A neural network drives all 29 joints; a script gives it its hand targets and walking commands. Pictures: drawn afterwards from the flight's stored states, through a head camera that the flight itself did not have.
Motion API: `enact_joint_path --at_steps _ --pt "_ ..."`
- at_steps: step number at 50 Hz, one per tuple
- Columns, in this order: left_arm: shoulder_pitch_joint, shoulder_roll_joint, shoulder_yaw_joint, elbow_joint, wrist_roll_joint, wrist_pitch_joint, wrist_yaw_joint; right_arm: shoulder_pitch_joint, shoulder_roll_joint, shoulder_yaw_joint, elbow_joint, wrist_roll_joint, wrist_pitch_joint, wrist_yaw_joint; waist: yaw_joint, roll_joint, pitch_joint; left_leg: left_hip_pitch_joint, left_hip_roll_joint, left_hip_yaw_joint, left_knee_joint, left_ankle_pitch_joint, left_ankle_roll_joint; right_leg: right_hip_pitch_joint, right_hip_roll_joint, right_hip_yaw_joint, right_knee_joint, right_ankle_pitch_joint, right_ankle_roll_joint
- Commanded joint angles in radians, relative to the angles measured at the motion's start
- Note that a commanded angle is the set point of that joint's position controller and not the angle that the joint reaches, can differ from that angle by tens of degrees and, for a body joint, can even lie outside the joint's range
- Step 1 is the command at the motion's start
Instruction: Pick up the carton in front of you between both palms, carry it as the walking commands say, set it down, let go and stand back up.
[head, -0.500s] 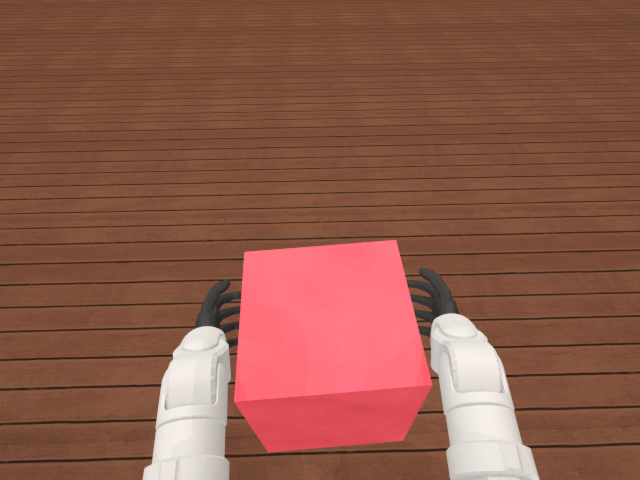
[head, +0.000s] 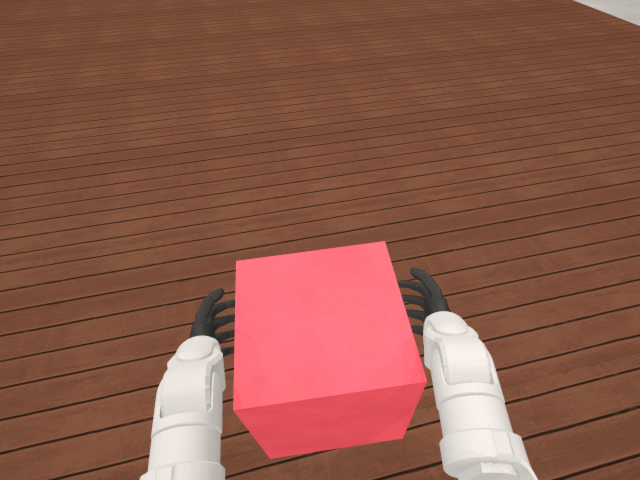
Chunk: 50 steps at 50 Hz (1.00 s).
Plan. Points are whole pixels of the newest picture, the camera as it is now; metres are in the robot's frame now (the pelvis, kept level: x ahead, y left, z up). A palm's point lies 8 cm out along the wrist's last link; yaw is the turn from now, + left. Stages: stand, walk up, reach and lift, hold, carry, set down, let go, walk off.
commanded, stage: hold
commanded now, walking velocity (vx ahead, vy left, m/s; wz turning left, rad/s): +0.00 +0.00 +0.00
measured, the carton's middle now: (324, 355) +0.31 +0.00 -0.05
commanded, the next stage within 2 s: set down in 0.16 s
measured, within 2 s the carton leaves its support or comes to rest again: neither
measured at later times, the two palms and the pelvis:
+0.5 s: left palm (190, 323) +0.33 +0.18 +0.02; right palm (407, 311) +0.32 -0.11 +0.04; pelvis -0.03 +0.09 -0.02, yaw -5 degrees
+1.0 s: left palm (223, 371) +0.36 +0.18 -0.18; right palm (385, 346) +0.39 -0.12 -0.17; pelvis -0.05 +0.04 -0.12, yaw -5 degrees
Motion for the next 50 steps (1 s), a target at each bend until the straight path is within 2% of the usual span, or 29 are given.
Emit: enact_joint_path --at_steps 1,2,3,4,5,8,11,12,18,20,22,25,27,28,29,30,34,36,37,38,39,40,41,44,45,46,48,49,50 --pt "-0.467 -0.912 -0.513 -0.001 -0.189 -0.035 -0.251 -0.478 1.000 0.580 -0.036 0.313 -0.018 0.269 0.085 -0.029 -0.296 0.106 -0.158 0.086 -0.012 0.170 0.006 0.101 -0.006 0.117 -0.077 0.438 0.086" --pt "-0.506 -0.969 -0.521 0.027 -0.212 -0.039 -0.252 -0.488 0.981 0.604 -0.043 0.308 -0.005 0.265 0.039 -0.048 -0.338 0.123 -0.159 0.079 0.005 0.147 0.006 0.147 -0.008 0.119 -0.081 0.402 0.086" --pt "-0.438 -0.939 -0.488 0.023 -0.177 -0.027 -0.252 -0.494 0.939 0.549 -0.038 0.287 0.005 0.270 0.112 -0.070 -0.270 0.108 -0.146 0.077 -0.027 0.145 0.014 0.105 0.009 0.089 -0.092 0.326 0.100" --pt "-0.491 -0.925 -0.464 0.067 -0.166 -0.027 -0.255 -0.503 0.962 0.546 0.019 0.279 0.014 0.274 0.078 -0.078 -0.242 0.114 -0.150 0.091 -0.037 0.021 0.017 0.072 -0.002 0.104 -0.115 0.258 0.104" --pt "-0.475 -0.902 -0.414 0.115 -0.156 -0.024 -0.262 -0.478 0.957 0.491 0.073 0.268 0.013 0.285 0.116 -0.101 -0.167 0.096 -0.141 0.089 -0.058 -0.001 0.027 0.001 0.005 0.089 -0.127 0.202 0.104" --pt "-0.597 -0.921 -0.388 0.184 -0.147 -0.034 -0.284 -0.554 0.928 0.437 0.111 0.223 -0.006 0.288 0.059 -0.058 -0.109 0.131 -0.130 0.111 -0.044 -0.093 0.022 -0.072 0.004 0.088 -0.141 0.013 0.075" --pt "-0.649 -1.017 -0.484 0.124 -0.192 -0.020 -0.278 -0.581 0.944 0.429 0.105 0.239 -0.018 0.302 0.037 0.038 -0.193 0.248 -0.108 0.064 -0.044 0.006 0.006 -0.139 0.026 0.081 -0.111 0.063 0.047" --pt "-0.732 -1.066 -0.526 0.101 -0.233 -0.025 -0.271 -0.593 0.927 0.423 0.093 0.227 -0.034 0.304 -0.020 0.055 -0.200 0.243 -0.099 0.063 -0.033 -0.017 -0.001 -0.108 0.035 0.078 -0.089 0.076 0.029" --pt "-0.905 -0.986 -0.139 0.414 -0.048 -0.113 -0.206 -0.890 0.665 0.005 0.393 -0.014 -0.173 0.337 -0.029 0.136 -0.135 0.130 -0.021 -0.092 -0.032 -0.477 -0.051 -0.284 0.063 0.040 0.092 -0.141 -0.003" --pt "-0.983 -0.924 -0.142 0.402 -0.062 -0.160 -0.165 -0.902 0.639 -0.078 0.429 -0.062 -0.224 0.323 -0.057 0.087 -0.150 0.181 -0.014 -0.101 0.034 -0.348 -0.053 -0.398 0.046 0.058 0.117 -0.125 -0.028" --pt "-0.933 -0.838 -0.045 0.392 -0.020 -0.209 -0.112 -0.875 0.593 -0.127 0.454 -0.104 -0.247 0.327 -0.025 0.031 -0.125 0.144 -0.041 -0.062 0.090 -0.204 -0.048 -0.477 0.039 0.071 0.128 -0.124 -0.034" --pt "-0.895 -0.732 0.121 0.487 0.102 -0.239 -0.058 -0.828 0.472 -0.209 0.551 -0.193 -0.273 0.310 -0.002 0.033 -0.095 0.004 -0.059 -0.043 0.147 -0.270 -0.049 -0.566 0.044 0.071 0.187 -0.138 -0.033" --pt "-0.896 -0.689 0.069 0.413 0.111 -0.262 -0.035 -0.775 0.515 -0.210 0.602 -0.180 -0.289 0.296 0.022 0.035 -0.143 0.017 -0.078 -0.016 0.153 -0.213 -0.039 -0.573 0.049 0.066 0.204 -0.081 -0.032" --pt "-0.867 -0.697 0.070 0.394 0.104 -0.290 -0.035 -0.828 0.503 -0.160 0.528 -0.123 -0.309 0.308 0.075 0.024 -0.191 0.012 -0.077 -0.020 0.172 -0.133 -0.034 -0.577 0.040 0.073 0.229 -0.052 -0.012" --pt "-0.843 -0.693 0.065 0.428 0.107 -0.294 -0.038 -0.775 0.496 -0.174 0.564 -0.139 -0.327 0.311 0.005 0.038 -0.212 0.003 -0.093 0.010 0.212 -0.120 -0.048 -0.628 0.048 0.064 0.242 -0.050 -0.016" --pt "-0.879 -0.681 0.057 0.375 0.107 -0.344 -0.034 -0.824 0.499 -0.135 0.579 -0.122 -0.356 0.312 0.048 -0.014 -0.256 -0.057 -0.098 0.016 0.235 -0.064 -0.039 -0.647 0.052 0.069 0.263 -0.008 -0.007" --pt "-0.925 -0.786 -0.125 0.339 0.061 -0.525 -0.055 -0.937 0.600 0.050 0.481 -0.016 -0.527 0.306 0.065 -0.038 -0.543 -0.152 -0.133 0.050 0.406 0.208 -0.027 -0.765 0.092 0.053 0.376 0.106 0.026" --pt "-0.973 -0.889 -0.246 0.320 -0.028 -0.567 -0.061 -0.996 0.591 0.184 0.367 0.077 -0.587 0.281 0.002 -0.025 -0.785 -0.135 -0.134 0.053 0.528 0.334 -0.029 -0.817 0.100 0.050 0.442 0.194 0.022" --pt "-1.003 -0.901 -0.314 0.254 -0.058 -0.583 -0.058 -1.093 0.602 0.294 0.214 0.141 -0.604 0.261 0.044 -0.001 -1.019 -0.107 -0.144 0.080 0.569 0.387 -0.035 -0.759 0.104 0.043 0.476 0.220 0.029" --pt "-0.953 -0.940 -0.373 0.253 -0.090 -0.588 -0.053 -1.021 0.644 0.317 0.291 0.157 -0.586 0.250 0.035 -0.043 -1.173 -0.108 -0.150 0.076 0.591 0.465 -0.038 -0.714 0.114 0.035 0.498 0.295 0.038" --pt "-1.032 -0.894 -0.390 0.196 -0.075 -0.585 -0.049 -1.026 0.650 0.385 0.288 0.176 -0.568 0.235 0.073 -0.024 -1.189 -0.161 -0.152 0.097 0.627 0.465 -0.042 -0.743 0.112 0.054 0.515 0.335 0.037" --pt "-1.040 -0.856 -0.416 0.210 -0.079 -0.565 -0.056 -0.920 0.694 0.331 0.389 0.142 -0.539 0.233 0.005 -0.037 -1.111 -0.194 -0.155 0.097 0.618 0.363 -0.037 -0.818 0.108 0.047 0.527 0.280 0.049" --pt "-1.005 -0.907 -0.450 0.190 -0.079 -0.551 -0.072 -0.959 0.739 0.368 0.324 0.168 -0.534 0.228 0.072 0.007 -1.122 -0.246 -0.160 0.117 0.626 0.258 -0.049 -0.824 0.119 0.036 0.542 0.170 0.053" --pt "-1.097 -0.896 -0.428 0.204 -0.119 -0.502 -0.126 -0.982 0.793 0.407 0.337 0.164 -0.480 0.243 0.049 -0.072 -1.045 -0.506 -0.162 0.142 0.675 0.075 -0.040 -0.882 0.106 0.012 0.583 0.053 0.064" --pt "-1.149 -0.920 -0.422 0.240 -0.107 -0.478 -0.145 -0.995 0.809 0.332 0.426 0.131 -0.455 0.245 0.037 -0.022 -0.950 -0.548 -0.171 0.149 0.663 -0.012 -0.041 -0.966 0.113 0.003 0.577 -0.042 0.064" --pt "-1.025 -0.936 -0.348 0.293 -0.067 -0.452 -0.162 -0.950 0.834 0.320 0.448 0.117 -0.435 0.251 0.083 -0.033 -0.920 -0.595 -0.178 0.152 0.657 -0.072 -0.033 -0.974 0.111 0.007 0.582 -0.098 0.068" --pt "-1.025 -0.951 -0.328 0.364 -0.080 -0.424 -0.195 -0.969 0.863 0.320 0.415 0.130 -0.422 0.262 0.063 -0.037 -0.930 -0.670 -0.175 0.164 0.697 -0.017 -0.026 -0.979 0.112 0.020 0.602 -0.022 0.071" --pt "-1.057 -0.953 -0.319 0.348 -0.073 -0.425 -0.204 -1.024 0.868 0.318 0.423 0.124 -0.416 0.263 0.103 -0.031 -0.941 -0.719 -0.183 0.165 0.718 -0.023 -0.027 -1.001 0.110 0.024 0.632 -0.032 0.064" --pt "-1.036 -0.918 -0.290 0.350 -0.062 -0.422 -0.214 -0.981 0.849 0.303 0.463 0.102 -0.400 0.253 0.063 -0.081 -0.921 -0.775 -0.182 0.173 0.742 -0.007 -0.028 -1.015 0.112 0.028 0.627 0.003 0.078"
